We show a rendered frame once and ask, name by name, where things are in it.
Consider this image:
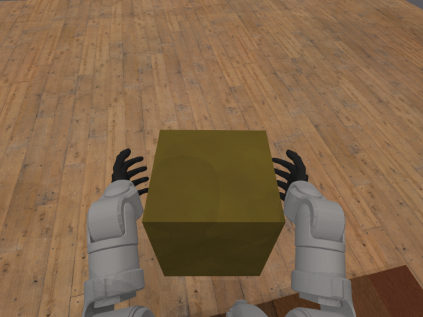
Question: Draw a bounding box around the right robot hand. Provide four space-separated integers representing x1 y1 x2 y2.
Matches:
272 149 308 201

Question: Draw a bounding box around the left robot forearm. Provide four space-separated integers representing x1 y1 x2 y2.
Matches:
82 180 145 317

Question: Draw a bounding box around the right robot forearm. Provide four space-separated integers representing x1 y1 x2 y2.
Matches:
283 180 356 317

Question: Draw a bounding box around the robot right shin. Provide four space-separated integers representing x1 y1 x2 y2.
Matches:
232 300 247 308

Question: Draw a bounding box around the carton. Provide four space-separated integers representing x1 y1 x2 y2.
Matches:
142 130 286 276

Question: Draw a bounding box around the right robot thigh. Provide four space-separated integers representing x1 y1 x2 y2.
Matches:
226 304 268 317

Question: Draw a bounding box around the left robot hand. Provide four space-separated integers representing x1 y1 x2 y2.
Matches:
111 148 149 195

